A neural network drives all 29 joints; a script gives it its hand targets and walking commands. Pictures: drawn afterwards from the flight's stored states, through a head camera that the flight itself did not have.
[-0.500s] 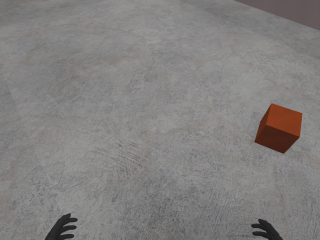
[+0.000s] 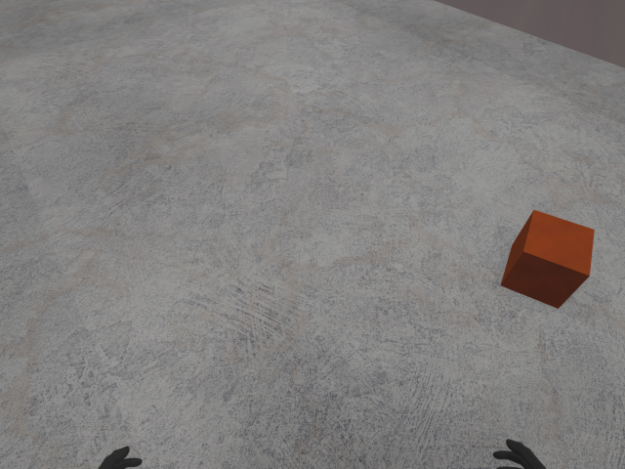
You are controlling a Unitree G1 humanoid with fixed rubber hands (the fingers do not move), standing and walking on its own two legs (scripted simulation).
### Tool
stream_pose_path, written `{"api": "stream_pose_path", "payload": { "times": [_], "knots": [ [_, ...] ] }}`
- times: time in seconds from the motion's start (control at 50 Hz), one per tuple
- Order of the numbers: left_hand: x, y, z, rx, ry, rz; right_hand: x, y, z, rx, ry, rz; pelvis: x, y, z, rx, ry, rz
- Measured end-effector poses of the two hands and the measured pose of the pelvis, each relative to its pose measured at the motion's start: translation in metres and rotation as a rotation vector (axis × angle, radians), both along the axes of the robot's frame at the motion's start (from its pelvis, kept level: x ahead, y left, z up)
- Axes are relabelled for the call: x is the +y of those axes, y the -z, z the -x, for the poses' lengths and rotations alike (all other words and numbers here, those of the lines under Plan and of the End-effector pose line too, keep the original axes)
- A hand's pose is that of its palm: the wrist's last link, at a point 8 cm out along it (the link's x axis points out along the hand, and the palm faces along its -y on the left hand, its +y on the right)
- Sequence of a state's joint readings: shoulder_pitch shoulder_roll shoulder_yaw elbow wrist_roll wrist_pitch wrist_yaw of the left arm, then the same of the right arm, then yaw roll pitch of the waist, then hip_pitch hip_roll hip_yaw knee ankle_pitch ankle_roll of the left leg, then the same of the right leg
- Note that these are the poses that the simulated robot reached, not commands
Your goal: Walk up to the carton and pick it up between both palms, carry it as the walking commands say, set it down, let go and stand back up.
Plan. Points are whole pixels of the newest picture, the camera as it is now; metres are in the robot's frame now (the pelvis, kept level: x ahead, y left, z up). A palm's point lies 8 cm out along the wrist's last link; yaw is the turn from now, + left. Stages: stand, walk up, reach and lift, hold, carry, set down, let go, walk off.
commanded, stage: stand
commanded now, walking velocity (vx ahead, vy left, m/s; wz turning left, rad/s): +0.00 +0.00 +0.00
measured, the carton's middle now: (545, 258) +0.91 -0.88 -0.67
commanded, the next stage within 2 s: walk up in 0.96 s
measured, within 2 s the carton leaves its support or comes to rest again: neither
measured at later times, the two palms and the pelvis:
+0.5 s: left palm out of the picture +0.08 +0.30 -0.11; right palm out of the picture +0.07 -0.27 -0.11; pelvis +0.00 +0.01 +0.01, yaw +0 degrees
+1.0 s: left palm out of the picture +0.07 +0.30 -0.11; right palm out of the picture +0.08 -0.27 -0.11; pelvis +0.00 +0.02 +0.01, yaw +0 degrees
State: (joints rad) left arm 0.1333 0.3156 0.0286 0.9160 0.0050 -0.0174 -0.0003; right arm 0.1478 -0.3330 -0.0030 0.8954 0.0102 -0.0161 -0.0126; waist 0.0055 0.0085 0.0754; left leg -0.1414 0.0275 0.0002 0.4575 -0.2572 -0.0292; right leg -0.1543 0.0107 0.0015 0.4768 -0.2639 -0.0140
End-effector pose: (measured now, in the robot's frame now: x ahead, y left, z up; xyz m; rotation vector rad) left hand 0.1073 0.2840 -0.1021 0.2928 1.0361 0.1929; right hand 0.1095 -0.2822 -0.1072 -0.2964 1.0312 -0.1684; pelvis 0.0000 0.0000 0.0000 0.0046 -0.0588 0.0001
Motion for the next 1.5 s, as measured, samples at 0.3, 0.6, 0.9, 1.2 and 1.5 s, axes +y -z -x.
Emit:
{"api": "stream_pose_path", "payload": {
  "times": [0.3,0.6,0.9,1.2,1.5],
  "knots": [
    [0.006,0.011,0.019,0.082,-0.014,0.026,0.003,-0.002,0.022,0.070,0.031,0.026,0.009,-0.004,0.001,-0.001,0.007,0.007],
    [0.021,0.011,0.029,0.123,-0.022,0.000,0.011,0.003,0.042,0.125,0.053,0.012,0.015,-0.006,0.001,0.008,0.007,0.006],
    [0.019,0.010,0.032,0.113,-0.036,0.004,0.009,-0.004,0.018,0.060,0.045,0.023,0.017,-0.007,-0.001,0.004,0.004,0.002],
    [0.021,0.003,0.032,0.119,-0.032,-0.019,0.007,0.008,0.049,0.129,0.067,0.007,0.013,-0.006,0.002,0.003,0.011,-0.002],
    [-0.047,-0.008,-0.089,-0.003,0.266,-0.068,-0.140,0.005,0.078,0.005,0.212,0.218,-0.056,0.030,-0.033,0.007,0.215,-0.024]
  ]
}}
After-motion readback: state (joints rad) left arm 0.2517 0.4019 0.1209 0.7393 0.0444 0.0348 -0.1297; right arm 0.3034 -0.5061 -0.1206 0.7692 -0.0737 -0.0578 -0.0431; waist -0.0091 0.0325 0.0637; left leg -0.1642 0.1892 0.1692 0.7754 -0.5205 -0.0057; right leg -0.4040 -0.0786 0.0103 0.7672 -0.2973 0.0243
